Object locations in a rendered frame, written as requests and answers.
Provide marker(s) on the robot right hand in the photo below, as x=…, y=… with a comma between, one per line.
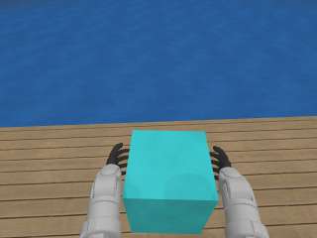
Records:
x=223, y=160

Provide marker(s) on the carton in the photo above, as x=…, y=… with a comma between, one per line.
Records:
x=169, y=185

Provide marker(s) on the robot left forearm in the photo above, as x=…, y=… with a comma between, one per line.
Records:
x=104, y=204

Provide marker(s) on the robot left hand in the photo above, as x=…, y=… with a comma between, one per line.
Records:
x=114, y=158

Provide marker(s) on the robot right forearm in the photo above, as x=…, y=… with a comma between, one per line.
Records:
x=240, y=206

